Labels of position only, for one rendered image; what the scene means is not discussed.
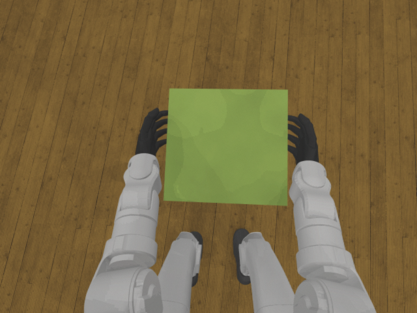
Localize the right robot thigh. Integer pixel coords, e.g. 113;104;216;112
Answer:
238;239;295;313

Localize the robot left upper arm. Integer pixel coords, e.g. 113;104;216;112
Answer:
85;266;163;313

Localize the left robot hand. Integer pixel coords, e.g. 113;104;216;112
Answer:
136;108;168;156

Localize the robot left forearm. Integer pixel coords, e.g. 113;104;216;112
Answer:
84;153;162;313

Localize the robot right forearm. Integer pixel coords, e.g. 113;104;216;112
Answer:
289;160;375;308

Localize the carton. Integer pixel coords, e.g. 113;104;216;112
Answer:
164;89;288;206

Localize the robot right upper arm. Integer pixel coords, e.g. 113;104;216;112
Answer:
293;278;376;313

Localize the right robot foot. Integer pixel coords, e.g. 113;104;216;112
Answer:
233;228;251;285

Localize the right robot hand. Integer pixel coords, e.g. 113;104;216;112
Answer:
287;113;319;165

